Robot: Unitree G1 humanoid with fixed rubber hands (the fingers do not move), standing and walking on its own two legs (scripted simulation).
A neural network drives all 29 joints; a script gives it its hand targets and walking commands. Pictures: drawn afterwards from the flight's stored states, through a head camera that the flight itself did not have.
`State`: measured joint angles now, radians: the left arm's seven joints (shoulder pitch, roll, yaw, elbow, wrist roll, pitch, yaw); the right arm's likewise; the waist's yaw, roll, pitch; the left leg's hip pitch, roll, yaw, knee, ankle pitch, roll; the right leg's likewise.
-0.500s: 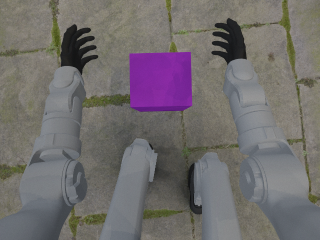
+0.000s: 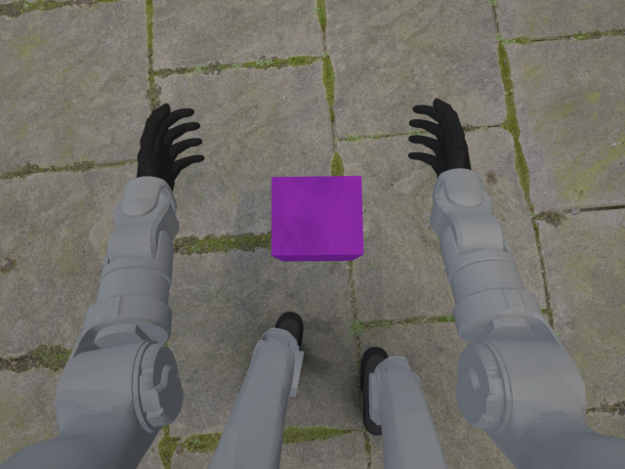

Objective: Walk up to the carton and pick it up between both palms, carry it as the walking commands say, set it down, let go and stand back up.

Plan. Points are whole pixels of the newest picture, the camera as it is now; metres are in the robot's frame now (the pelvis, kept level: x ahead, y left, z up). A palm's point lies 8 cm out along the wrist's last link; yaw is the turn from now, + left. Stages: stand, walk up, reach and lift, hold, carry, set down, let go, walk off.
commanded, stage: set down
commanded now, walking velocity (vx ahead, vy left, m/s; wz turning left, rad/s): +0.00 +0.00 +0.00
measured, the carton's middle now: (317, 224) +0.45 +0.08 -0.53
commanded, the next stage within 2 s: let go in 0.12 s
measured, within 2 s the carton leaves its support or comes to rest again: neither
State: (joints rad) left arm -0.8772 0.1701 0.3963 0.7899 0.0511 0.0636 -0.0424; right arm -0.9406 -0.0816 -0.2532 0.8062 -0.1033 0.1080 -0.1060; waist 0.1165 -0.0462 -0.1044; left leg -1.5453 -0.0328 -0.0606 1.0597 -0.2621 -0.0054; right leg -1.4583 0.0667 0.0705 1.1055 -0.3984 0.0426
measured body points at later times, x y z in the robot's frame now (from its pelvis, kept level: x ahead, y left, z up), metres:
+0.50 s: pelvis +0.04 +0.01 +0.07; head +0.25 +0.04 +0.46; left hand +0.33 +0.28 -0.04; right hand +0.39 -0.13 -0.05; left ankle +0.09 +0.11 -0.62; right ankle +0.04 -0.14 -0.62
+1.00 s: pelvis +0.09 -0.02 +0.12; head +0.12 -0.02 +0.57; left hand +0.25 +0.22 +0.04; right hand +0.27 -0.25 +0.04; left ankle +0.09 +0.11 -0.62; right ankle +0.04 -0.14 -0.62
